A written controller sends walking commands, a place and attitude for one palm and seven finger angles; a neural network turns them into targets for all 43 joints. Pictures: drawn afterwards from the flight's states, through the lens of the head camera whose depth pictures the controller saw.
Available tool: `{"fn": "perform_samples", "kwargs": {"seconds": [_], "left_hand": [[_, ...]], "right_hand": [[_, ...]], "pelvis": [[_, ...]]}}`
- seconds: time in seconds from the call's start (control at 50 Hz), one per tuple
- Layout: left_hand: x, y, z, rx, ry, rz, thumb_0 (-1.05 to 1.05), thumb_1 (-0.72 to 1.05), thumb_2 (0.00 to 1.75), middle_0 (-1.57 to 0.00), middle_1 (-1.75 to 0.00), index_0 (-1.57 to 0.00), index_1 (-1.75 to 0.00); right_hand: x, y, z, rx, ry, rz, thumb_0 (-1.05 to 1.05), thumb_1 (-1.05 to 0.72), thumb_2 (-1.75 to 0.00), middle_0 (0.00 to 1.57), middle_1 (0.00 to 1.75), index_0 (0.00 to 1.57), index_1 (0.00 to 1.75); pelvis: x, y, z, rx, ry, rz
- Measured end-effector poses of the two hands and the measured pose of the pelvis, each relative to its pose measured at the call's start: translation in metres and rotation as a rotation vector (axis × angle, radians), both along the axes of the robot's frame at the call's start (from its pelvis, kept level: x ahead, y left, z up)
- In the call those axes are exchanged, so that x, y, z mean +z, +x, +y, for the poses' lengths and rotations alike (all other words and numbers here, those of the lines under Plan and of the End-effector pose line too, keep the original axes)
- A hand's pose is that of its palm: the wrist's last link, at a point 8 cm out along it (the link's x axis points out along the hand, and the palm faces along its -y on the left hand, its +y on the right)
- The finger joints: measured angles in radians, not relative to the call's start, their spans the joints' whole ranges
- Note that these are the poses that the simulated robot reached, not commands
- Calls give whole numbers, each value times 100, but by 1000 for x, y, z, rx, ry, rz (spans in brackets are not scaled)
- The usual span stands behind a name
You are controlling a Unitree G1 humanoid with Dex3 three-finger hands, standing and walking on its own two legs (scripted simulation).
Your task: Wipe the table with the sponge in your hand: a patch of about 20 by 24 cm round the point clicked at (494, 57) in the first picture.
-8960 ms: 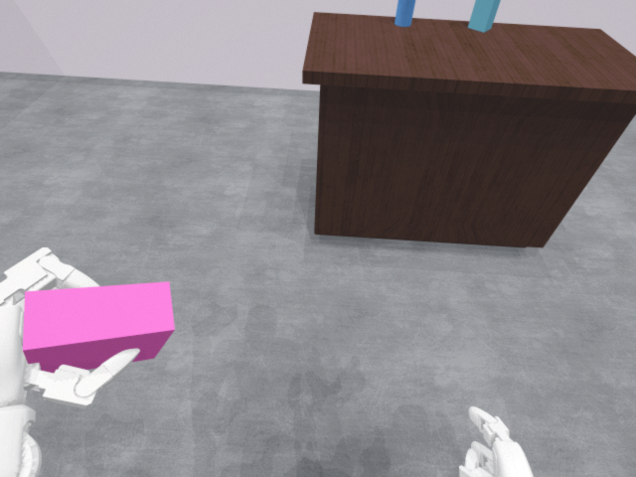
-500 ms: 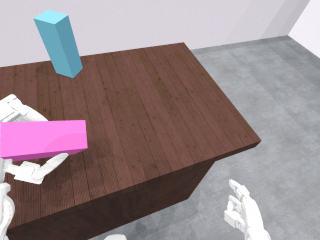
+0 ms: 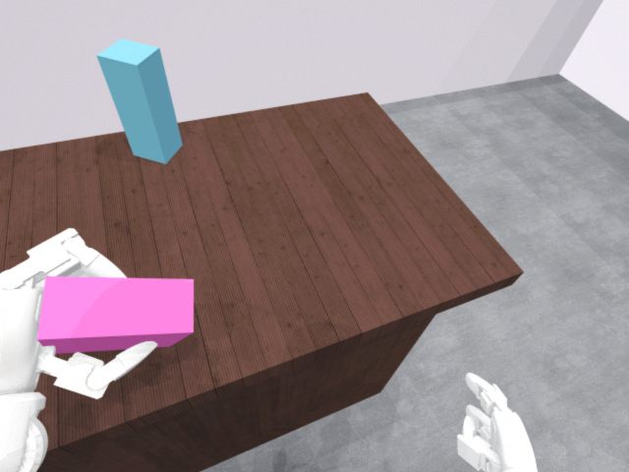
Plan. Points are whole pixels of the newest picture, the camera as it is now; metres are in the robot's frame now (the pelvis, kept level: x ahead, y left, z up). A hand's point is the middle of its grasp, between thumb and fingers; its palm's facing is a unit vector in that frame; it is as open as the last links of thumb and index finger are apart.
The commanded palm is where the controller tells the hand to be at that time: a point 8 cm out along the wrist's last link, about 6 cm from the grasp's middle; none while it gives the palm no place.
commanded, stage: come to a stop and stand still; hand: left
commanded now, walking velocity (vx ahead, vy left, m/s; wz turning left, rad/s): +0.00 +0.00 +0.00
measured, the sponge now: (139, 317) +0.23 +0.19 +0.14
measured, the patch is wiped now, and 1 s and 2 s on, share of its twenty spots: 0.00 0.00 0.00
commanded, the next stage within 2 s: look again from close up in 0.34 s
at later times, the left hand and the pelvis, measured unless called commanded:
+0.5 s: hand (37, 294) +0.23 +0.27 +0.16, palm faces +0.41 -0.83 -0.38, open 9.1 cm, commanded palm +0.16 +0.30 +0.18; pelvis +0.01 +0.01 +0.00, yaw +2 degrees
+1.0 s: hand (51, 288) +0.24 +0.26 +0.16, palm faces +0.41 -0.83 -0.38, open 9.1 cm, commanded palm +0.18 +0.29 +0.18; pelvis +0.02 +0.00 +0.00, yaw +1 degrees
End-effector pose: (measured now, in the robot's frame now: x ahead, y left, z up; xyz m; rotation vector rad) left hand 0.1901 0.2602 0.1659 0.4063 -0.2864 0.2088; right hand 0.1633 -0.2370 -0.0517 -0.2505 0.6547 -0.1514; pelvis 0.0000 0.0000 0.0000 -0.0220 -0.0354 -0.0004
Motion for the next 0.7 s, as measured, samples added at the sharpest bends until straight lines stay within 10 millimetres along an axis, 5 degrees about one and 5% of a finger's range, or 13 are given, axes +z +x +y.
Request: {"fn": "perform_samples", "kwargs": {"seconds": [0.18, 0.32, 0.42, 0.56, 0.7], "left_hand": [[19, -22, 68, 234, 102, -68, 0, -42, 103, -86, -135, -85, -135], [-6, -19, 49, 219, -34, -11, 0, -42, 103, -86, -135, -85, -135], [-3, -3, 43, 169, -11, -16, 0, -42, 103, -85, -135, -85, -135], [15, 4, 48, 158, 63, -46, 0, -42, 103, -85, -135, -85, -136], [5, 2, 47, 177, 37, 12, 0, -42, 103, -85, -135, -85, -136]], "right_hand": [[-12, -5, 26, 57, 20, 61, 2, -90, -90, 20, 30, 20, 30], [-16, 11, 48, 131, 49, 59, 2, -90, -90, 20, 30, 20, 30], [-10, 27, 54, 141, 57, 20, 2, -90, -90, 20, 30, 20, 30], [-3, 41, 45, 113, 47, 4, 2, -90, -90, 20, 30, 20, 30], [-6, 42, 30, 83, 20, 42, 2, -90, -90, 20, 30, 20, 30]], "pelvis": [[0, 0, 10, 30, -10, 12], [1, 6, 15, 34, -9, 7], [2, 8, 12, 33, -11, 9], [3, 16, 11, 29, -11, 21], [4, 24, 11, 34, -8, 23]]}}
